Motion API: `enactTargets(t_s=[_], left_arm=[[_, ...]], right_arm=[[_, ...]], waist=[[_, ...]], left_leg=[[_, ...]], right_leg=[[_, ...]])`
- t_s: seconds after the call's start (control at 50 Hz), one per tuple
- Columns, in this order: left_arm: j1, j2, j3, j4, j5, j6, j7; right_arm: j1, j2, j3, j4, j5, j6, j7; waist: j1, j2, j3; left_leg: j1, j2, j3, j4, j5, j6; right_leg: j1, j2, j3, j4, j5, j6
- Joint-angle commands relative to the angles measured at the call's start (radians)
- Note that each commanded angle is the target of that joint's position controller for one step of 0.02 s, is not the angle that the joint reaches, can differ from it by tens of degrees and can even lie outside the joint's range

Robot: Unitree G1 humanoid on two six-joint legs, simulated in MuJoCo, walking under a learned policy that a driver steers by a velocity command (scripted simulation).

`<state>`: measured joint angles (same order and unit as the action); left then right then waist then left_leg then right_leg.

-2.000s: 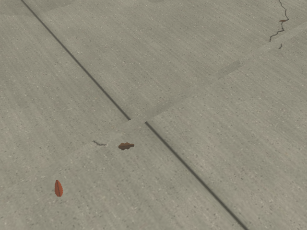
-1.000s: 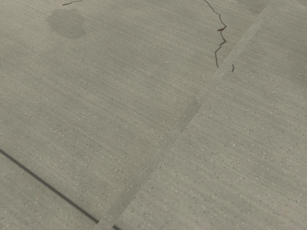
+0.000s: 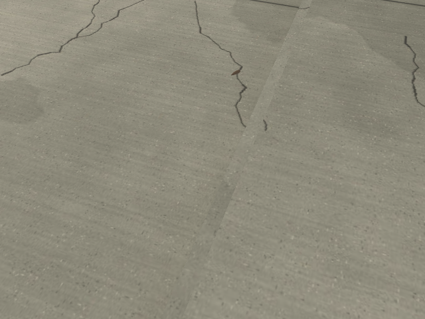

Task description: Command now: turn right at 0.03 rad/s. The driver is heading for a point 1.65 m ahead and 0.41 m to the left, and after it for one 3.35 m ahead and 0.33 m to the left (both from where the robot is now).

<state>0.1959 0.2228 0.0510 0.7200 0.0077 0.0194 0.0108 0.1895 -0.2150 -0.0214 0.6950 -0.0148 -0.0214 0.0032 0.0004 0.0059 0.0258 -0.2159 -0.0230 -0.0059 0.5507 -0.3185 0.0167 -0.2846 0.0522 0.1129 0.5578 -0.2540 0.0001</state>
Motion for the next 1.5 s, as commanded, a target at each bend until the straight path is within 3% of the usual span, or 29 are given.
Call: enactTargets(t_s=[0.02, 0.24, 0.44, 0.72, 0.92, 1.5], left_arm=[[-0.025, 0.102, 0.026, -0.063, -0.001, -0.011, 0.008], [-0.029, 0.093, 0.026, -0.015, -0.003, -0.001, 0.021], [-0.025, 0.093, 0.026, 0.071, -0.004, 0.001, 0.031], [-0.005, 0.101, 0.022, 0.239, -0.006, -0.004, 0.040], [0.012, 0.103, 0.014, 0.322, -0.007, -0.005, 0.045], [0.068, 0.089, -0.011, 0.391, -0.010, -0.003, 0.050]], right_arm=[[-0.016, -0.096, -0.026, -0.072, 0.001, -0.017, 0.002], [0.007, -0.087, -0.025, -0.058, 0.003, -0.022, 0.000], [0.039, -0.085, -0.022, -0.023, 0.004, -0.025, -0.005], [0.091, -0.097, -0.017, 0.077, 0.007, -0.018, -0.014], [0.121, -0.106, -0.011, 0.159, 0.010, -0.014, -0.016], [0.185, -0.090, 0.013, 0.298, 0.013, -0.002, -0.017]], waist=[[-0.003, -0.016, -0.065], [0.000, -0.002, -0.051], [0.001, -0.003, -0.033], [0.000, -0.001, -0.010], [-0.001, 0.003, 0.001], [-0.010, -0.003, 0.024]], left_leg=[[-0.024, 0.074, -0.074, -0.098, 0.167, 0.029], [-0.029, 0.072, -0.074, -0.121, 0.172, 0.031], [-0.025, 0.073, -0.079, -0.155, 0.160, 0.042], [0.006, 0.074, -0.085, -0.203, 0.186, 0.051], [0.022, 0.073, -0.084, -0.223, 0.212, 0.051], [0.033, 0.056, -0.068, -0.230, 0.227, 0.047]], right_leg=[[0.071, -0.074, 0.078, -0.068, 0.189, -0.035], [0.102, -0.073, 0.076, -0.070, 0.206, -0.025], [0.113, -0.074, 0.070, -0.083, 0.204, -0.009], [0.116, -0.074, 0.055, -0.115, 0.198, 0.008], [0.109, -0.073, 0.042, -0.136, 0.192, 0.012], [0.092, -0.067, 0.015, -0.158, 0.183, 0.014]])
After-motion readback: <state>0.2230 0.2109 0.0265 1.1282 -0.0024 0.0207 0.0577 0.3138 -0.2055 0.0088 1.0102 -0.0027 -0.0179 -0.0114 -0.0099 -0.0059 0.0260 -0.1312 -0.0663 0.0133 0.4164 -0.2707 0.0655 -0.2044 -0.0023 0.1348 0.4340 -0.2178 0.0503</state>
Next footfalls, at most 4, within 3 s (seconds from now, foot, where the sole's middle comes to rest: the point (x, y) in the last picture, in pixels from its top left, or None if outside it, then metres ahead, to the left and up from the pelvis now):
2.04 right None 0.16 -0.13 -0.77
2.54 left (203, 310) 0.54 0.07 -0.77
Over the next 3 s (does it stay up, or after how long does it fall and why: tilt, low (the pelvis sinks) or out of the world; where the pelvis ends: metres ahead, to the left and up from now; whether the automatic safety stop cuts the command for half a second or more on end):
stays up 0.59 -0.04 0.01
